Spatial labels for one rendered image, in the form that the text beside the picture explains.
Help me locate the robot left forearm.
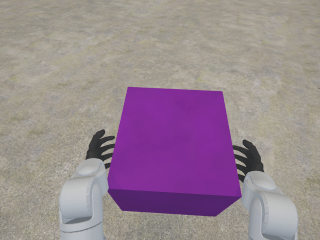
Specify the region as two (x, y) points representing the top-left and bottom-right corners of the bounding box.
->
(59, 158), (109, 240)

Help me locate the robot right forearm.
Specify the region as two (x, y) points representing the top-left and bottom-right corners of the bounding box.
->
(241, 171), (299, 240)

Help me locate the carton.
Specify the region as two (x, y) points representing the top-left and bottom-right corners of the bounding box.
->
(107, 87), (242, 217)

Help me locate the robot left hand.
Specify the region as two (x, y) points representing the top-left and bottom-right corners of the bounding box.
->
(85, 129), (115, 169)

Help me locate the robot right hand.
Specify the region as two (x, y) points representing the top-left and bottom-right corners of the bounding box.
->
(232, 139), (264, 183)

